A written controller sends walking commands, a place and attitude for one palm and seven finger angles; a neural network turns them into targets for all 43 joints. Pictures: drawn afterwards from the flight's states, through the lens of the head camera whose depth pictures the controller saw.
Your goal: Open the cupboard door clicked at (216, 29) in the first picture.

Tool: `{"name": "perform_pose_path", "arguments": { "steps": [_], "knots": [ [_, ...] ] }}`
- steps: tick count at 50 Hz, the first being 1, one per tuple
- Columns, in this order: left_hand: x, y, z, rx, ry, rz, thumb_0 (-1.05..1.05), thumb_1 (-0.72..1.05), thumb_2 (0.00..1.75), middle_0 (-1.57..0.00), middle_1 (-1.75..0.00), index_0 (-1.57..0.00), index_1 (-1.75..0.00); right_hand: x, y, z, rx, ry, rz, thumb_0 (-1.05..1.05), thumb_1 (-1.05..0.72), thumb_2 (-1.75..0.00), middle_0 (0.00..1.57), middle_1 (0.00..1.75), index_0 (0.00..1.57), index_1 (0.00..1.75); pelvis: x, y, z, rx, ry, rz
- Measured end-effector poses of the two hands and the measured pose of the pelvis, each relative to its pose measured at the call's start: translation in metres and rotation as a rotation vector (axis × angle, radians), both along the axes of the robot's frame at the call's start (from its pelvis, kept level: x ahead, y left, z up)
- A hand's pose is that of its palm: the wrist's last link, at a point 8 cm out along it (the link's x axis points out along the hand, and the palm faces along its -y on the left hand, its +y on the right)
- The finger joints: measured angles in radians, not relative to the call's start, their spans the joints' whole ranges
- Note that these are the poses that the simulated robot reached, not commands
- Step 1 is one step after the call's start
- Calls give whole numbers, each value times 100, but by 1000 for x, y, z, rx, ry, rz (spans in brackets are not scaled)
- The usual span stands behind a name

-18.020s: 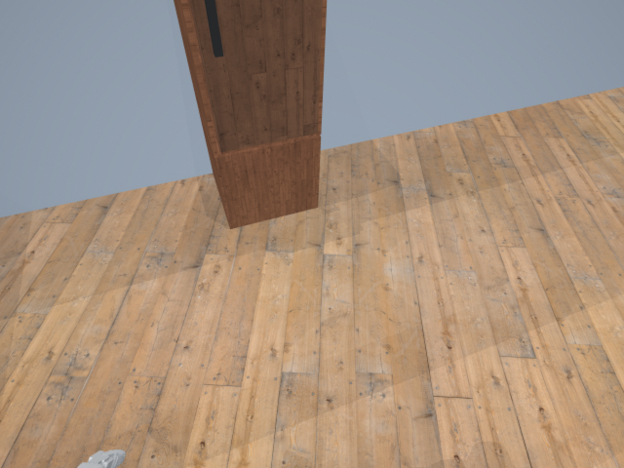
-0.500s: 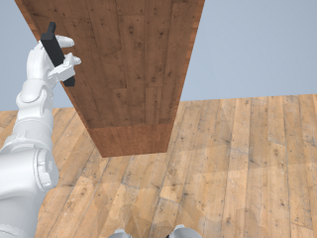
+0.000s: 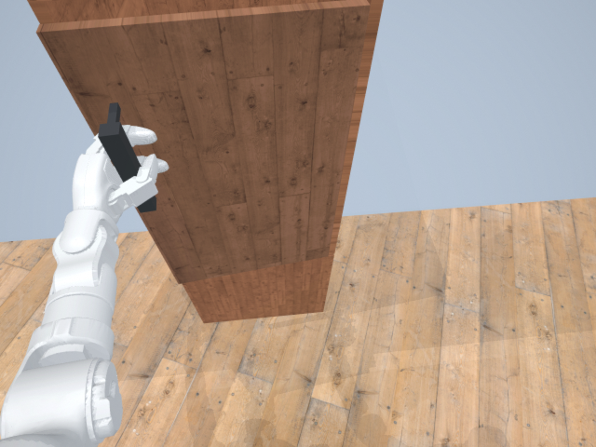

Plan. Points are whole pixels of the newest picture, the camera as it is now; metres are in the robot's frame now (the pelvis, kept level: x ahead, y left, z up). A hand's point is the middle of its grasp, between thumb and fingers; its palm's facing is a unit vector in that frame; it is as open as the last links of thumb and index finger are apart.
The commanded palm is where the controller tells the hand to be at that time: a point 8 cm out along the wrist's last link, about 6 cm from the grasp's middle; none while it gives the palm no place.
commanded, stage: pull the door open along its arc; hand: left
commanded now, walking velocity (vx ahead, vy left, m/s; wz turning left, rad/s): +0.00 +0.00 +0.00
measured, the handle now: (132, 160) +0.49 +0.21 +0.11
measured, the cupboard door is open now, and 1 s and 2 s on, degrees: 6 39 42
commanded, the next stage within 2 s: open thumb and fingers to let go in 0.62 s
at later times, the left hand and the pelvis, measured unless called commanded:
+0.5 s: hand (223, 284) +0.29 +0.07 +0.12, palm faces +0.38 -0.93 +0.02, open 6.2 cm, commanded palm +0.23 +0.12 +0.11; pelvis +0.02 -0.03 +0.01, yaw +3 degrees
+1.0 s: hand (229, 281) +0.29 +0.07 +0.12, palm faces +0.44 -0.90 +0.00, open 7.7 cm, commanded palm +0.25 +0.10 +0.11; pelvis -0.02 -0.05 +0.01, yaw +6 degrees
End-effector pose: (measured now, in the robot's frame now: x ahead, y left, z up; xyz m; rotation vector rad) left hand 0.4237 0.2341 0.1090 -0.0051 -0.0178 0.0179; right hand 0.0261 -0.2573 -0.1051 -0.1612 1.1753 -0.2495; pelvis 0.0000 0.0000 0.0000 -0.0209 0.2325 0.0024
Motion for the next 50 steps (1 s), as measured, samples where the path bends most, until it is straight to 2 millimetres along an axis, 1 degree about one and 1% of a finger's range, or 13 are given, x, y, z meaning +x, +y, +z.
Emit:
{"name": "perform_pose_path", "arguments": {
  "steps": [5,7,13,16,20,24,28,32,38,43,46,50],
  "knots": [
    [-36,-13,-1,-17,-18,-5,1,72,74,-39,-135,-38,-135,44,5,7,28,-126,31,1,-91,-90,20,30,20,30,7,0,5,5,-35,-3],
    [-54,-21,-1,-41,-22,41,2,71,73,-38,-135,-38,-135,65,9,11,41,-183,58,1,-91,-90,20,30,20,30,9,0,6,6,-50,0],
    [-108,-59,1,-69,-6,208,3,69,73,-34,-135,-39,-135,132,26,26,83,-329,172,1,-91,-90,20,30,20,30,13,-3,10,15,-97,15],
    [-133,-79,3,-76,24,277,3,68,72,-34,-135,-40,-135,162,36,36,96,-390,219,1,-91,-90,20,30,20,30,15,-7,11,19,-123,24],
    [-159,-101,6,-73,58,351,3,66,70,-34,-135,-40,-135,192,47,49,109,-448,270,1,-91,-90,20,30,20,30,18,-14,12,24,-155,39],
    [-176,-118,8,-42,66,364,3,65,70,-33,-132,-38,-134,207,52,57,122,-473,301,1,-91,-90,20,30,20,30,21,-23,12,29,-179,52],
    [-181,-126,8,-10,59,390,3,66,71,-33,-131,-37,-133,210,49,54,121,-461,324,0,-91,-90,20,30,20,30,20,-31,10,31,-199,74],
    [-180,-130,8,3,50,427,3,67,76,-34,-131,-36,-133,201,40,41,108,-413,343,0,-91,-90,20,30,20,30,14,-38,9,37,-206,98],
    [-179,-131,8,3,45,456,3,66,80,-35,-133,-35,-134,172,23,23,88,-325,332,1,-91,-90,20,30,20,30,3,-45,9,47,-207,110],
    [-178,-130,8,2,34,446,2,63,79,-36,-133,-36,-134,145,12,15,75,-287,301,1,-91,-90,20,30,20,30,-7,-48,11,50,-213,105],
    [-178,-130,8,2,30,439,2,57,76,-36,-132,-36,-133,133,8,14,70,-283,282,1,-91,-90,20,30,20,30,-13,-48,11,48,-219,101],
    [-177,-129,8,0,23,434,2,41,69,-35,-130,-35,-131,121,6,14,60,-286,267,1,-91,-90,20,30,20,30,-21,-46,12,45,-226,97]
  ]
}}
